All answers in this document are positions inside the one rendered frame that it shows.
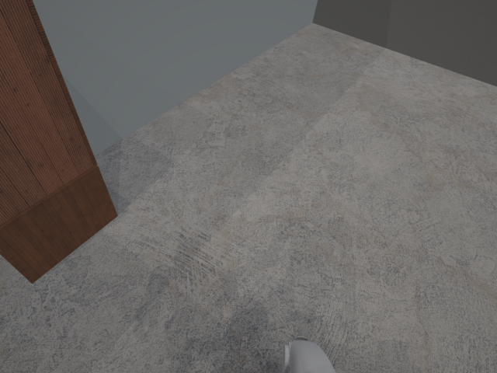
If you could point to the right robot thigh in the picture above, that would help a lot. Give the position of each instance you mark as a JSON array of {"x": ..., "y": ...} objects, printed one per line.
[{"x": 301, "y": 356}]

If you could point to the cupboard door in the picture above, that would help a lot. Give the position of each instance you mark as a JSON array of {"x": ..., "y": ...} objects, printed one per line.
[{"x": 41, "y": 146}]

